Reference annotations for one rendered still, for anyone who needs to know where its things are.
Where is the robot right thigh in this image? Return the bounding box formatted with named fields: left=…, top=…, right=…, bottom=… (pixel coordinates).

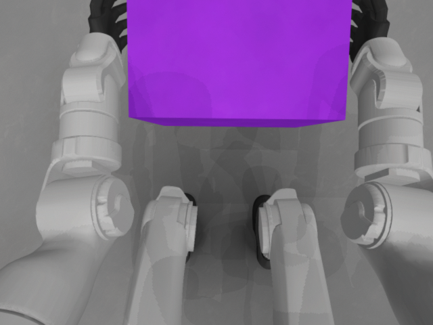
left=258, top=198, right=334, bottom=325

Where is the robot right hand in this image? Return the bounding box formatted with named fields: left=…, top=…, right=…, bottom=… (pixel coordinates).
left=349, top=0, right=390, bottom=63

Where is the right robot forearm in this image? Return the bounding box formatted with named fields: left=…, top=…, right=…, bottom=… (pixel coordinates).
left=350, top=37, right=433, bottom=192

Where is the left robot foot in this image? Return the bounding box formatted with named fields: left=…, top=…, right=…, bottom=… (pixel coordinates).
left=184, top=193, right=196, bottom=263

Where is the carton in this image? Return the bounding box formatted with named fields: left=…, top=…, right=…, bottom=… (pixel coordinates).
left=127, top=0, right=352, bottom=127

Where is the robot left hand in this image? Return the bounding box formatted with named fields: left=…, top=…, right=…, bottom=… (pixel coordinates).
left=88, top=0, right=127, bottom=54

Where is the right robot upper arm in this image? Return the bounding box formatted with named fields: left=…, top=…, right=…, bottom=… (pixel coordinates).
left=340, top=181, right=433, bottom=325

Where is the left robot forearm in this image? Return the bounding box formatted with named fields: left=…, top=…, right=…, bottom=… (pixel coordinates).
left=36, top=32, right=126, bottom=229

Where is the left robot upper arm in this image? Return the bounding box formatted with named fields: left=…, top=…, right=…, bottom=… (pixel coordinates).
left=0, top=174, right=134, bottom=325

